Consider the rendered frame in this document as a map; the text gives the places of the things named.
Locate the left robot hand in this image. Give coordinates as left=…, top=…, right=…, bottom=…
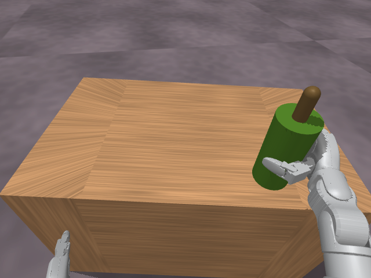
left=46, top=231, right=70, bottom=278

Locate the right robot hand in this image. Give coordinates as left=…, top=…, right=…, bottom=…
left=262, top=128, right=340, bottom=185

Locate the right robot arm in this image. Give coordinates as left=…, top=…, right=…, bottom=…
left=307, top=169, right=371, bottom=278

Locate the bottle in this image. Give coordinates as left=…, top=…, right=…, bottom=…
left=252, top=86, right=324, bottom=191

